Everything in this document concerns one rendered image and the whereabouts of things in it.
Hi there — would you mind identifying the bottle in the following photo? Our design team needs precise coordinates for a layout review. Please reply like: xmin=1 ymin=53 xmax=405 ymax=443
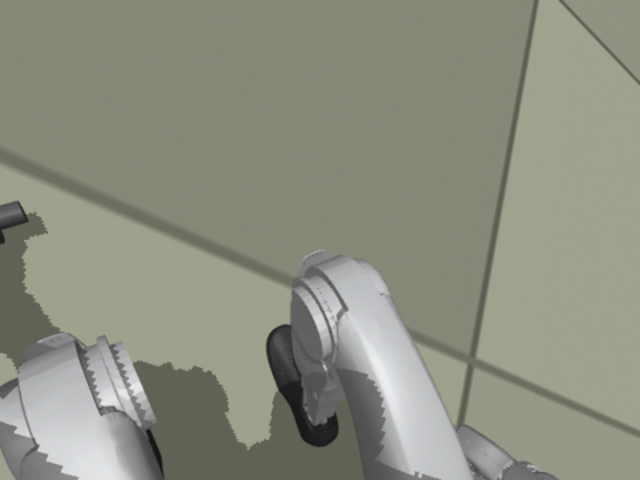
xmin=0 ymin=201 xmax=28 ymax=244

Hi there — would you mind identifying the right robot arm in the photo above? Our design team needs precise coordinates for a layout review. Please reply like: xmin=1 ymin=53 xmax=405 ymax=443
xmin=502 ymin=461 xmax=559 ymax=480

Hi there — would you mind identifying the right robot foot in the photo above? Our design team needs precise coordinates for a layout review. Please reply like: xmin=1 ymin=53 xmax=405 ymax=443
xmin=266 ymin=324 xmax=338 ymax=447

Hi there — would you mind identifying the left robot foot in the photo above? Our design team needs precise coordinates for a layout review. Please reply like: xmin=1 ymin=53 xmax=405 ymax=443
xmin=146 ymin=429 xmax=165 ymax=480

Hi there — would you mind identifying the right robot hand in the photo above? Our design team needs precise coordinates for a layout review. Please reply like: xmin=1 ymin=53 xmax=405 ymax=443
xmin=454 ymin=425 xmax=517 ymax=480

